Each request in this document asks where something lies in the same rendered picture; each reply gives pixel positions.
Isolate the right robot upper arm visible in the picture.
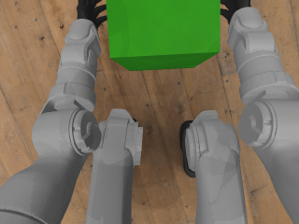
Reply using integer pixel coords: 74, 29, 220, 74
237, 99, 299, 224

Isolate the left robot shin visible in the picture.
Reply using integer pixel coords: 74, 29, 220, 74
93, 108, 135, 154

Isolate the robot right hand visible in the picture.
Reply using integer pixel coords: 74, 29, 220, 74
220, 0, 251, 24

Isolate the left robot thigh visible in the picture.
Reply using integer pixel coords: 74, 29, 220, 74
85, 117, 143, 224

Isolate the carton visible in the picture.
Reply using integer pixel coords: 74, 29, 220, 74
106, 0, 221, 71

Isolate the robot right forearm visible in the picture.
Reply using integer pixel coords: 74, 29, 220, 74
227, 7, 299, 105

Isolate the robot left forearm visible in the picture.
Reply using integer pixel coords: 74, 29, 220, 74
32, 19, 102, 143

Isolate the left robot upper arm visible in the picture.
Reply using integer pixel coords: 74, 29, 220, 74
0, 107, 102, 224

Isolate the robot left hand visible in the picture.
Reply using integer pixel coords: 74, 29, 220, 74
77, 0, 107, 31

